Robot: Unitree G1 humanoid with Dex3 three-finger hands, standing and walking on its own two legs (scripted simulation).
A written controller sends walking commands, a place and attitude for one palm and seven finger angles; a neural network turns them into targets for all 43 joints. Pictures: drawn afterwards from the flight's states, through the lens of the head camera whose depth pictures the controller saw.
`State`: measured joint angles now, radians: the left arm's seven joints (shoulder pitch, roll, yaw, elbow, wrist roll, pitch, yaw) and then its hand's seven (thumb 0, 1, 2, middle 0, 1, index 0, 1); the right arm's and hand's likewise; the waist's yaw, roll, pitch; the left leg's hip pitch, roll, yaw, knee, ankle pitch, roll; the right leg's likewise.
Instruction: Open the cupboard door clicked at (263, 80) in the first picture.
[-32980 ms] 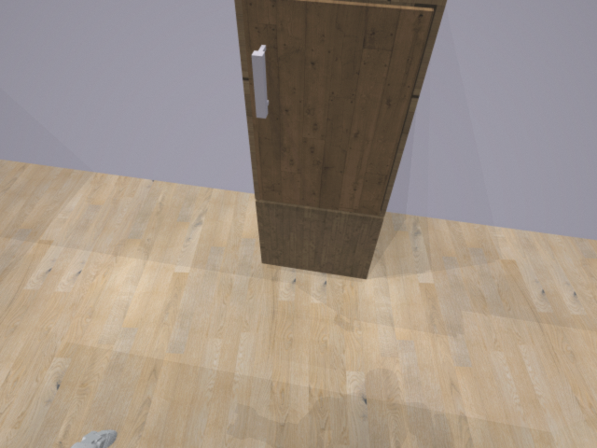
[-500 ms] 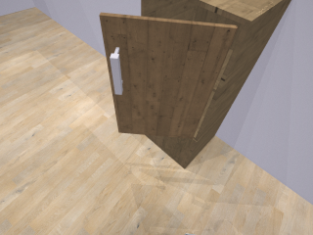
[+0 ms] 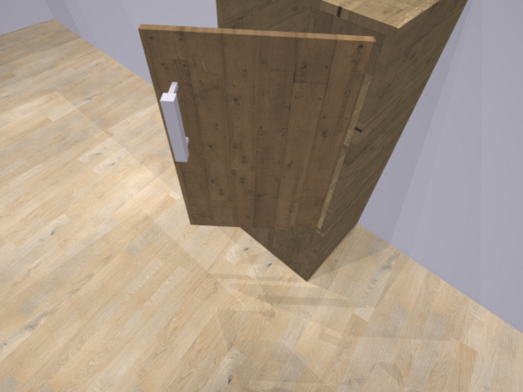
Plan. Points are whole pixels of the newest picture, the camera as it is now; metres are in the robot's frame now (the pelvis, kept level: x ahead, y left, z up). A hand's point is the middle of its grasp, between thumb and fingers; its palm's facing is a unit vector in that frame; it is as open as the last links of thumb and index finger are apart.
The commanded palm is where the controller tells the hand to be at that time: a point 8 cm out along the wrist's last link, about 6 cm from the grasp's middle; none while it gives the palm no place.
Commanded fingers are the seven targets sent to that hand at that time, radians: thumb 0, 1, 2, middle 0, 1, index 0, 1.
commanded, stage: come to a stop and stand still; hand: left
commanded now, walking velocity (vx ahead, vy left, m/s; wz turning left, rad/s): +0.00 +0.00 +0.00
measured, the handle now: (178, 123) +0.58 +0.21 +0.06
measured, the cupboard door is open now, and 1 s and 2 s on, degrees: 40 40 40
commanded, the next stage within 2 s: look again from close up in 1.04 s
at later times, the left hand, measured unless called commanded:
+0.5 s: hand out of the picture -0.01 +0.23 -0.16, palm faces +0.00 -0.96 -0.29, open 7.4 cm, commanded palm none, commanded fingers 0.00 0.90 0.90 -0.20 -0.30 -0.20 -0.30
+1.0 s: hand out of the picture -0.02 +0.22 -0.16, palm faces -0.02 -0.95 -0.30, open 7.4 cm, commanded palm none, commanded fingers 0.00 0.90 0.90 -0.20 -0.30 -0.20 -0.30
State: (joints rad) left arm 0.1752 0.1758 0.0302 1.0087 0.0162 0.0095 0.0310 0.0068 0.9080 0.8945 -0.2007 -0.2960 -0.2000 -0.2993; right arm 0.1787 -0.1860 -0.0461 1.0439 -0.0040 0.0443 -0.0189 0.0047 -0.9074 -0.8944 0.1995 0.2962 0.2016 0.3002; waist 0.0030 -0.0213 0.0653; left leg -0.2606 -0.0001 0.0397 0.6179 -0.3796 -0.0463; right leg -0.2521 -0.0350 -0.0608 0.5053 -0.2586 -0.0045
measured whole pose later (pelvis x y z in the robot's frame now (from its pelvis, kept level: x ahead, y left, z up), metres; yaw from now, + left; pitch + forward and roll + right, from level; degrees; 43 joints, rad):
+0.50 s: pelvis -0.05 +0.02 +0.00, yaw -1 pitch -2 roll +1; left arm 0.29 0.22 0.01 0.97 0.02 0.01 0.02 0.01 0.91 0.89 -0.20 -0.30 -0.20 -0.30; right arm 0.25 -0.22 -0.03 0.97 -0.02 -0.01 -0.01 0.01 -0.91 -0.89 0.20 0.30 0.21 0.30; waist 0.00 0.03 0.00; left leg -0.24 -0.03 0.09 0.51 -0.24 0.05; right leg -0.29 -0.04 -0.01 0.55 -0.22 0.01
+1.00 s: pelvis -0.06 +0.00 +0.00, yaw +0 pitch -2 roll +1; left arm 0.24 0.27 0.01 1.08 0.02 0.00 0.01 0.01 0.91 0.89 -0.20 -0.30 -0.20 -0.30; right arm 0.28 -0.28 -0.03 1.10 -0.02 -0.01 -0.01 0.01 -0.90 -0.89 0.20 0.30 0.20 0.30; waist -0.02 0.01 0.01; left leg -0.22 0.00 0.05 0.41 -0.16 0.01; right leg -0.25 0.00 -0.05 0.44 -0.15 -0.03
